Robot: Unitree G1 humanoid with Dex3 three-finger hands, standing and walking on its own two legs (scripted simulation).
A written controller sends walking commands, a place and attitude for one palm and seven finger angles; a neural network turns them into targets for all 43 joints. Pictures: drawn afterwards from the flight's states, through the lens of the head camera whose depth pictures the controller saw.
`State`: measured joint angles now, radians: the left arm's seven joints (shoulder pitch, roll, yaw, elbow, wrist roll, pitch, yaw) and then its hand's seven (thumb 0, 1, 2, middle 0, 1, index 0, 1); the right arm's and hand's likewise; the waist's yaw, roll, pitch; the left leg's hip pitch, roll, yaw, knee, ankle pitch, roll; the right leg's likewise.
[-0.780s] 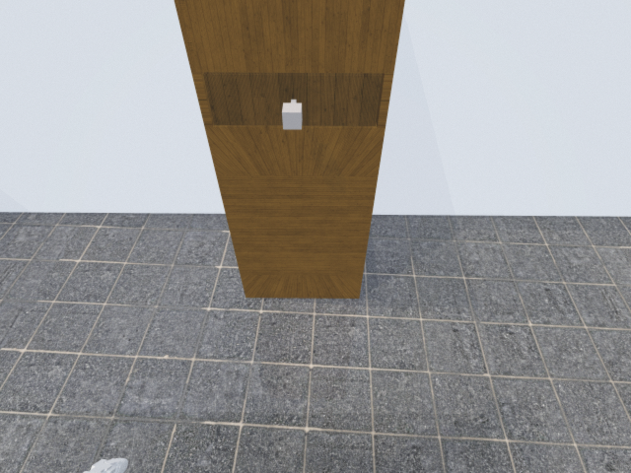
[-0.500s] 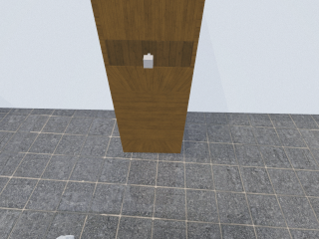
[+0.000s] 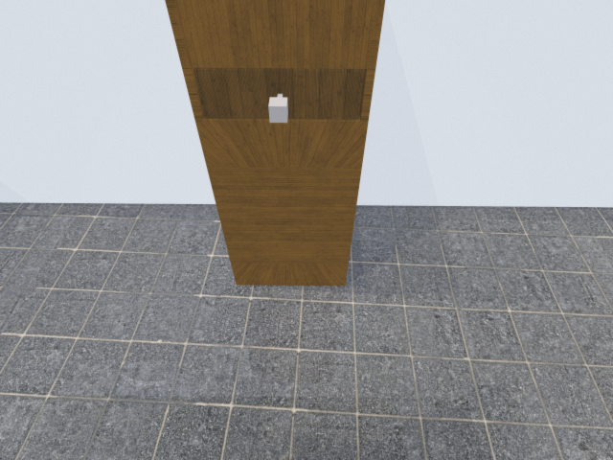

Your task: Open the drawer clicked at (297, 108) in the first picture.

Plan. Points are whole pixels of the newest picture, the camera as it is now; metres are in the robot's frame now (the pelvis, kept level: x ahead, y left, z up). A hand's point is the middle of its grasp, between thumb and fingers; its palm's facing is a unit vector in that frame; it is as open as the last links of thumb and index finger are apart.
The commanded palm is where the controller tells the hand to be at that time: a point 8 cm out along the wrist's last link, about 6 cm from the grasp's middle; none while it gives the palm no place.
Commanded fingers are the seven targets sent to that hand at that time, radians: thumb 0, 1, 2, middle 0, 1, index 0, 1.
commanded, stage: stand and wait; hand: left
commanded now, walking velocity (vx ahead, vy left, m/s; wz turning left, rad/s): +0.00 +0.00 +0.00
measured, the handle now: (279, 105) +0.83 +0.12 +0.03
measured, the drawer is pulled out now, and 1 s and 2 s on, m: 0.00 0.00 0.00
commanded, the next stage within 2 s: look at it before walking up in 0.04 s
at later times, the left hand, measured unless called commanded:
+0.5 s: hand out of the picture +0.08 +0.24 -0.15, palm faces -0.02 -0.94 -0.33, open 7.4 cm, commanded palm none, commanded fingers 0.00 0.90 0.90 -0.20 -0.30 -0.20 -0.30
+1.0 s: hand out of the picture +0.05 +0.21 -0.17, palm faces -0.02 -0.97 -0.25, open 7.4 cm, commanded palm none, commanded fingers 0.00 0.90 0.90 -0.20 -0.30 -0.20 -0.30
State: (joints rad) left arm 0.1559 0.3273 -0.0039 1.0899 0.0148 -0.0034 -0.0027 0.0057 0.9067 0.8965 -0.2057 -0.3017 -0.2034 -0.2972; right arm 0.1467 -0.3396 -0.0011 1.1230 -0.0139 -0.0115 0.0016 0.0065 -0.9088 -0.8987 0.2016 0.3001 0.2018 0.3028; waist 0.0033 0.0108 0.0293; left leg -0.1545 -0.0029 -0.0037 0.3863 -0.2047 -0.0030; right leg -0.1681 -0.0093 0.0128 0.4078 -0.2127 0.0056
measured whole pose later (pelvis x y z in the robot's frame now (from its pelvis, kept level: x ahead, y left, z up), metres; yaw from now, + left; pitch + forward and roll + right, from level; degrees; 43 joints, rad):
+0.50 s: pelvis +0.00 +0.00 +0.00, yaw +0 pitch -2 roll +0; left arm 0.13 0.33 0.00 1.08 0.02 -0.01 0.00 0.00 0.91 0.90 -0.21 -0.30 -0.20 -0.30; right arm 0.12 -0.34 0.00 1.11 -0.01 -0.02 0.00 0.01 -0.91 -0.90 0.20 0.30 0.20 0.30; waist 0.00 0.01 0.02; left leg -0.13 0.00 0.00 0.36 -0.20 -0.01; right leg -0.15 0.00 0.01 0.38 -0.20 0.00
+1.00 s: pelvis +0.03 -0.01 -0.01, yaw -1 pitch -1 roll +0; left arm 0.27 0.26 0.00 1.10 0.03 0.01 -0.01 0.00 0.91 0.90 -0.20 -0.30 -0.20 -0.30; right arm 0.22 -0.26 0.00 1.13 -0.03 0.00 0.00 0.00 -0.91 -0.90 0.20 0.30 0.20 0.30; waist 0.01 -0.01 -0.02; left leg -0.15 0.01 0.01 0.46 -0.30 -0.01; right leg -0.18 0.01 0.02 0.49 -0.30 -0.01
